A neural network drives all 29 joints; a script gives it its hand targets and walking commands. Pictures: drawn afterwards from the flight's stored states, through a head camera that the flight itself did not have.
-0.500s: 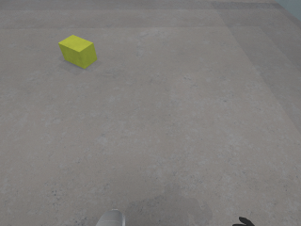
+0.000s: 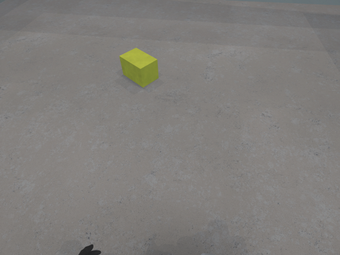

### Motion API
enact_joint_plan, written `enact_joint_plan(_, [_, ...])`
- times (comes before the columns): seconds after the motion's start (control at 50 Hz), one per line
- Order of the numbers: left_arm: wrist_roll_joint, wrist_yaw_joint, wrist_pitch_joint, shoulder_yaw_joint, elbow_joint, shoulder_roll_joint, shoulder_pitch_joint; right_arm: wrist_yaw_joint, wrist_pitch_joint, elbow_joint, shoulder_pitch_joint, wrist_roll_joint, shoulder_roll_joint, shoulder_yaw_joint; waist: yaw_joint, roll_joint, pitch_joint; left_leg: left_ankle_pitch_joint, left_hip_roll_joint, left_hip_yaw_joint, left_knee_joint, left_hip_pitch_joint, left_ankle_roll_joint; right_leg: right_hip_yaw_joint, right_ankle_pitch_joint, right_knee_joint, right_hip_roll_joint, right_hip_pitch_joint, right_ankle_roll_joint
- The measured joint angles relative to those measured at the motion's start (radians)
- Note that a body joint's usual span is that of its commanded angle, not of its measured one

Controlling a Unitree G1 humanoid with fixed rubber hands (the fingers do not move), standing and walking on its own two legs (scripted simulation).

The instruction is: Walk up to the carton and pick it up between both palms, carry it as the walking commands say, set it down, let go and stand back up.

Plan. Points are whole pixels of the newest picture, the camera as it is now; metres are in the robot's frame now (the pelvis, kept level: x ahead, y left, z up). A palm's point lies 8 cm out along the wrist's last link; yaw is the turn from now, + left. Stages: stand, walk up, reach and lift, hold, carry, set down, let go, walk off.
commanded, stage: walk up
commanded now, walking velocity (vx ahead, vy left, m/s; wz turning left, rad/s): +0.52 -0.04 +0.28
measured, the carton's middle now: (139, 67) +1.76 +0.24 -0.66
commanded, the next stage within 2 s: none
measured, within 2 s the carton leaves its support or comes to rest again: neither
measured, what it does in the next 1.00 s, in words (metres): walks ahead: left foot, then right foot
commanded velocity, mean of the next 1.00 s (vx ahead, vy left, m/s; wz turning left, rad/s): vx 0.51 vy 0.02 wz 0.11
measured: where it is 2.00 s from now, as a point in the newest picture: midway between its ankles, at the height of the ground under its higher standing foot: (146, 141)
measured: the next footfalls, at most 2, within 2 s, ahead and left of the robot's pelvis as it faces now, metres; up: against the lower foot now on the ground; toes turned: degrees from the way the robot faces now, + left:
left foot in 0.36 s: +0.35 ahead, +0.17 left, +0.00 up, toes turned +12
right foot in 0.82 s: +0.59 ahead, -0.08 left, +0.00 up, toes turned -5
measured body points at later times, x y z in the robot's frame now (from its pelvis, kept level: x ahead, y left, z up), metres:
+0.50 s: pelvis +0.26 +0.07 +0.00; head +0.30 +0.08 +0.44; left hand +0.17 +0.29 -0.16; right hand +0.42 -0.13 -0.14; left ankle +0.31 +0.17 -0.72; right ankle +0.13 -0.06 -0.62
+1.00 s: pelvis +0.50 +0.05 +0.01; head +0.52 +0.02 +0.45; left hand +0.57 +0.29 -0.12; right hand +0.51 -0.20 -0.16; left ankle +0.43 +0.17 -0.63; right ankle +0.55 -0.08 -0.72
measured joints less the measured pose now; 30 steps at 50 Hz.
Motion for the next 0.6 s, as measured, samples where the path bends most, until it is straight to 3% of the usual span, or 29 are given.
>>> enact_joint_plan(0.06, [0.006, 0.009, -0.008, -0.001, 0.033, -0.009, 0.077, 0.008, -0.008, -0.014, -0.051, 0.000, -0.023, -0.021, 0.024, 0.012, -0.008, 0.112, 0.031, 0.004, 0.234, -0.104, -0.012, -0.018, -0.017, -0.073, 0.012, 0.086, 0.004])
enact_joint_plan(0.12, [-0.004, 0.013, -0.017, 0.007, 0.078, -0.014, 0.154, 0.012, -0.009, -0.048, -0.108, 0.001, -0.055, -0.038, 0.044, 0.027, 0.000, 0.189, 0.067, 0.008, 0.263, -0.184, -0.028, -0.032, -0.014, -0.166, 0.015, 0.176, 0.017])
enact_joint_plan(0.24, [-0.005, 0.018, -0.015, 0.029, 0.162, -0.002, 0.276, 0.030, 0.012, -0.089, -0.234, 0.004, -0.085, -0.032, 0.095, 0.021, 0.043, 0.265, 0.091, 0.042, -0.037, -0.237, -0.027, -0.058, -0.039, -0.293, 0.000, 0.338, 0.057])
enact_joint_plan(0.32, [-0.010, 0.021, 0.002, 0.032, 0.193, 0.013, 0.337, 0.039, 0.003, -0.105, -0.309, 0.001, -0.066, -0.024, 0.113, 0.010, 0.064, 0.263, 0.075, 0.105, -0.230, -0.227, 0.002, -0.088, -0.103, -0.304, -0.010, 0.415, 0.096])
enact_joint_plan(0.36, [-0.019, 0.023, 0.011, 0.029, 0.203, 0.018, 0.362, 0.038, -0.009, -0.118, -0.323, -0.005, -0.050, -0.024, 0.125, 0.000, 0.060, 0.255, 0.047, 0.135, -0.291, -0.198, 0.034, -0.091, -0.167, -0.238, -0.029, 0.422, 0.118])
enact_joint_plan(0.38, [-0.024, 0.024, 0.018, 0.028, 0.210, 0.021, 0.362, 0.033, -0.022, -0.122, -0.325, -0.011, -0.038, -0.027, 0.130, -0.014, 0.063, 0.309, 0.034, 0.144, -0.278, -0.194, 0.052, -0.081, -0.203, -0.143, -0.056, 0.397, 0.117])
enact_joint_plan(0.4, [-0.031, 0.022, 0.027, 0.025, 0.211, 0.019, 0.346, 0.024, -0.036, -0.128, -0.320, -0.021, -0.028, -0.029, 0.136, -0.023, 0.065, 0.292, 0.029, 0.154, -0.228, -0.208, 0.058, -0.041, -0.200, 0.017, -0.073, 0.331, 0.097])
enact_joint_plan(0.44, [-0.048, 0.022, 0.037, 0.021, 0.203, 0.010, 0.292, 0.006, -0.054, -0.132, -0.292, -0.022, -0.011, -0.029, 0.145, -0.020, 0.068, 0.216, 0.030, 0.162, -0.180, -0.203, 0.059, 0.057, -0.187, 0.367, -0.055, 0.162, 0.051])
enact_joint_plan(0.5, [-0.044, 0.022, 0.030, 0.022, 0.175, 0.006, 0.191, -0.012, -0.065, -0.096, -0.216, -0.018, 0.024, -0.018, 0.118, -0.029, 0.058, 0.188, 0.014, 0.166, -0.240, -0.125, 0.048, 0.103, -0.106, 0.609, -0.044, -0.036, 0.033])
enact_joint_plan(0.56, [-0.022, 0.017, 0.031, 0.023, 0.129, 0.007, 0.096, -0.045, -0.073, -0.057, -0.129, 0.000, 0.038, -0.033, 0.061, -0.039, 0.045, 0.190, -0.006, 0.159, -0.330, -0.024, 0.050, 0.112, -0.032, 0.555, -0.059, -0.155, 0.046])
enact_joint_plan(0.6, [-0.009, 0.011, 0.040, 0.027, 0.100, 0.011, 0.039, -0.039, -0.073, -0.025, -0.077, 0.007, 0.020, -0.034, 0.027, -0.043, 0.035, 0.186, -0.011, 0.157, -0.383, 0.043, 0.046, 0.109, 0.014, 0.439, -0.072, -0.199, 0.061])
